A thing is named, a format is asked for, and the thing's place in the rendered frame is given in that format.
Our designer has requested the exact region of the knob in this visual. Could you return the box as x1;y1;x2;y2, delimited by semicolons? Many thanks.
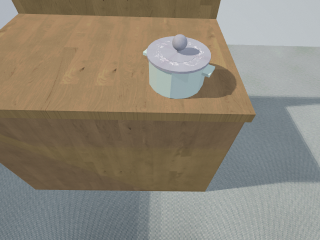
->
172;34;188;51

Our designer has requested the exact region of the table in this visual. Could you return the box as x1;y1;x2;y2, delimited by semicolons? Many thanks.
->
0;0;256;192

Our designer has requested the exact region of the pot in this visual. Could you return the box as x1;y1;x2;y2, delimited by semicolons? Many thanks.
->
143;49;215;99

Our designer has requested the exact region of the lid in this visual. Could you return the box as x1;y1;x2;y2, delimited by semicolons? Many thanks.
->
146;36;211;74

